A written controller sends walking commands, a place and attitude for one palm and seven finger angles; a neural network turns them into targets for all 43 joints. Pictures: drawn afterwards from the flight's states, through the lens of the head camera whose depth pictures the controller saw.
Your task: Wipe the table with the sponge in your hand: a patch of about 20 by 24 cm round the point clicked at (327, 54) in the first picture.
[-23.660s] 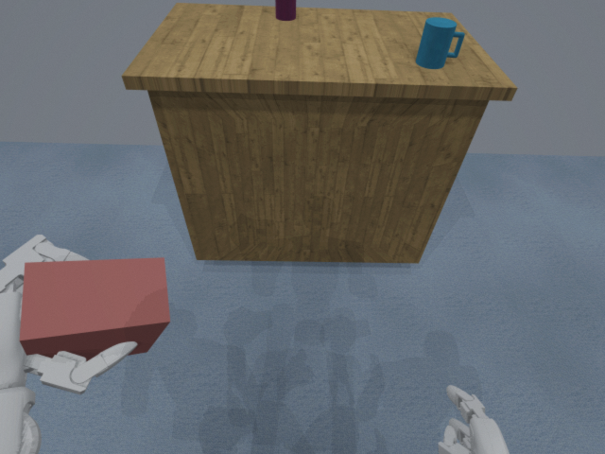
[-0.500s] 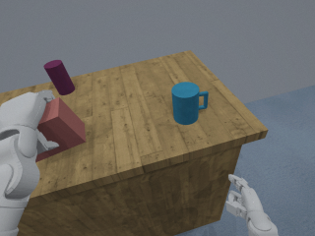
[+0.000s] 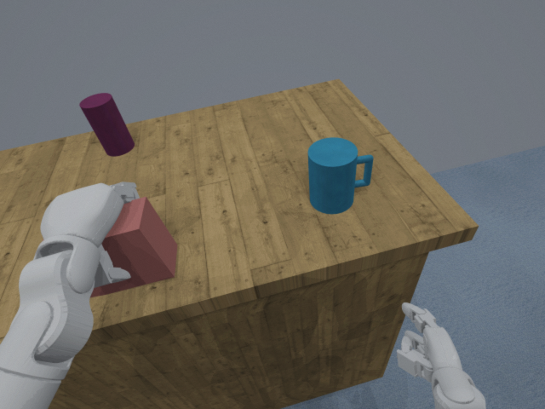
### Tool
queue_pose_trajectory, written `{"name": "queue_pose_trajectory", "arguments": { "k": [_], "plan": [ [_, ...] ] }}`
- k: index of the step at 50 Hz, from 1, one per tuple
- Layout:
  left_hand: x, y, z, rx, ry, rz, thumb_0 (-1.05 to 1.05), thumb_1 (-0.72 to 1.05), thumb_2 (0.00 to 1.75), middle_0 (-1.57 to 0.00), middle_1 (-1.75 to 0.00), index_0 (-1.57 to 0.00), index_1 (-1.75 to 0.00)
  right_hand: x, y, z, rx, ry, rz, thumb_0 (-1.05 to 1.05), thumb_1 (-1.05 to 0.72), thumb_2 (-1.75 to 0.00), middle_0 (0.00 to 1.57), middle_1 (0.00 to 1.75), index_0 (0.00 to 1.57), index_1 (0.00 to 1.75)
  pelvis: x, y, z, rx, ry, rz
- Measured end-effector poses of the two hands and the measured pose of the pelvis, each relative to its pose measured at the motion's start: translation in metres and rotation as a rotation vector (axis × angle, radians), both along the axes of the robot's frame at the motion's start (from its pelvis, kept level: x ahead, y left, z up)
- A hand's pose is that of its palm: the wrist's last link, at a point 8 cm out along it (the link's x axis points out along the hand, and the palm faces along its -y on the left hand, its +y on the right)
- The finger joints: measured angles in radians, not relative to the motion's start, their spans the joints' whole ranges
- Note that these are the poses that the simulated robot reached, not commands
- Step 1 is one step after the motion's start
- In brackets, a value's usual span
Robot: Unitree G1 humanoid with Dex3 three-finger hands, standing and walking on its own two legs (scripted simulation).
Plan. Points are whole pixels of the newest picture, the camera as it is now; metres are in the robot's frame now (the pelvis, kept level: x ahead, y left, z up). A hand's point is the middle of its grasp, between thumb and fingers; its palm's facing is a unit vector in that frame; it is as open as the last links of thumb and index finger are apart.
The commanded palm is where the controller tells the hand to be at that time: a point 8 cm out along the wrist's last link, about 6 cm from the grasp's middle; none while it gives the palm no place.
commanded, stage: move the sponge above the wiping area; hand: left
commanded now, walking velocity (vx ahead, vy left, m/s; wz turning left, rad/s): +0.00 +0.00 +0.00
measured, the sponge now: (120, 256) +0.26 +0.27 +0.11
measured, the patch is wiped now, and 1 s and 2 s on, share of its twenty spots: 0.20 0.25 0.25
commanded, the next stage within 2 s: turn the palm down, sponge in hand in 0.52 s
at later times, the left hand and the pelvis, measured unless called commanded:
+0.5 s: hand (120, 224) +0.27 +0.24 +0.19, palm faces +0.18 -0.06 -0.98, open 10.0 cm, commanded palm +0.23 +0.27 +0.28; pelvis +0.01 +0.01 +0.00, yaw +0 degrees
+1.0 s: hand (117, 219) +0.27 +0.24 +0.19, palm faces +0.42 -0.20 -0.89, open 9.9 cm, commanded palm +0.22 +0.28 +0.27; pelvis -0.02 +0.01 -0.01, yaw +0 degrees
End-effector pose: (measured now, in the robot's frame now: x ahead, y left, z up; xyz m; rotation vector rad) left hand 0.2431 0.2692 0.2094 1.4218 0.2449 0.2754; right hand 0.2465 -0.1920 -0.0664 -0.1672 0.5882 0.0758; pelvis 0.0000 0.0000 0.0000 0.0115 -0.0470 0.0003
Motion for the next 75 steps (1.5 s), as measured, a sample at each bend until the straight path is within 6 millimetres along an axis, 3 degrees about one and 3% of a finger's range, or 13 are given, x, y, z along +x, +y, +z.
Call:
{"name": "queue_pose_trajectory", "arguments": {
  "k": [5,12,16,22,26,36,40,46,51,57,62,68,75],
  "plan": [
    [-0.008,-0.018,0.028,0.128,-0.129,-0.137,0.0,-0.49,1.04,-0.76,-1.31,-0.76,-1.3,0.004,0.006,0.001,-0.031,0.004,0.026,0.02,-0.9,-0.89,0.2,0.3,0.2,0.3,0.005,0.002,0.0,0.002,-0.022,-0.008],
    [-0.004,0.034,0.082,0.084,-0.317,0.088,0.0,-0.49,1.04,-0.76,-1.31,-0.76,-1.31,0.007,0.017,0.006,0.019,0.011,0.026,0.02,-0.9,-0.89,0.2,0.3,0.2,0.3,0.005,0.001,0.002,-0.005,-0.017,-0.002],
    [-0.001,0.041,0.053,-0.002,-0.206,0.146,0.0,-0.49,1.04,-0.76,-1.31,-0.76,-1.31,0.007,0.018,0.007,0.038,0.002,0.025,0.02,-0.9,-0.89,0.2,0.3,0.2,0.3,0.002,0.004,0.002,-0.007,0.0,0.007],
    [-0.006,-0.016,0.003,-0.016,-0.061,-0.082,0.0,-0.49,1.04,-0.76,-1.31,-0.76,-1.31,0.011,0.02,0.006,-0.001,-0.013,0.041,0.02,-0.9,-0.89,0.2,0.3,0.2,0.3,0.003,0.009,0.001,-0.003,-0.006,0.004],
    [-0.006,-0.027,0.038,0.111,-0.195,-0.169,0.0,-0.49,1.04,-0.76,-1.31,-0.76,-1.31,0.012,0.024,0.006,-0.013,-0.004,0.052,0.02,-0.9,-0.89,0.2,0.3,0.19,0.3,0.006,0.007,0.001,0.001,-0.023,-0.005],
    [0.003,0.045,0.115,0.096,-0.422,0.073,0.0,-0.5,1.04,-0.76,-1.31,-0.76,-1.31,-0.008,0.011,0.015,-0.082,0.008,0.118,0.02,-0.9,-0.89,0.2,0.3,0.2,0.3,0.0,-0.008,0.002,0.014,-0.004,0.043],
    [0.011,0.055,0.085,0.062,-0.377,0.047,0.0,-0.49,1.04,-0.76,-1.32,-0.76,-1.31,-0.024,-0.009,0.018,-0.14,0.046,0.11,0.02,-0.9,-0.89,0.2,0.3,0.2,0.3,-0.009,-0.01,0.001,-0.017,0.005,0.049],
    [0.006,-0.006,-0.003,-0.035,-0.232,-0.252,0.0,-0.49,1.04,-0.76,-1.32,-0.77,-1.32,-0.039,-0.02,0.006,-0.154,0.079,0.043,0.02,-0.9,-0.89,0.2,0.3,0.2,0.3,-0.021,0.006,-0.002,-0.016,0.012,0.017],
    [-0.021,-0.009,0.038,0.027,-0.528,-0.357,0.0,-0.49,1.04,-0.77,-1.32,-0.77,-1.32,-0.04,0.001,-0.008,-0.148,0.121,0.038,0.02,-0.91,-0.89,0.2,0.3,0.2,0.3,-0.016,0.012,-0.006,-0.013,0.023,0.006],
    [-0.034,0.06,0.118,0.032,-0.809,-0.072,0.0,-0.5,1.04,-0.77,-1.33,-0.78,-1.32,-0.03,0.041,-0.009,-0.077,0.156,0.121,0.02,-0.9,-0.89,0.2,0.3,0.2,0.3,-0.01,0.02,-0.004,-0.027,0.009,0.042],
    [-0.015,0.077,0.083,-0.148,-0.644,0.053,0.0,-0.5,1.04,-0.76,-1.33,-0.77,-1.33,-0.013,0.066,0.001,-0.008,0.105,0.165,0.02,-0.9,-0.89,0.2,0.3,0.2,0.3,-0.011,0.031,-0.002,-0.027,0.027,0.059],
    [-0.007,0.013,0.01,-0.192,-0.386,-0.155,0.0,-0.5,1.04,-0.77,-1.34,-0.77,-1.34,0.002,0.075,0.005,-0.024,0.065,0.17,0.02,-0.9,-0.89,0.2,0.3,0.21,0.3,-0.007,0.04,-0.006,-0.016,0.037,0.023],
    [-0.022,0.021,0.088,0.06,-0.624,-0.17,0.0,-0.5,1.04,-0.77,-1.34,-0.78,-1.34,0.009,0.07,0.0,-0.052,0.105,0.155,0.02,-0.9,-0.89,0.2,0.3,0.21,0.3,0.008,0.04,-0.007,-0.024,0.017,0.0]
  ]
}}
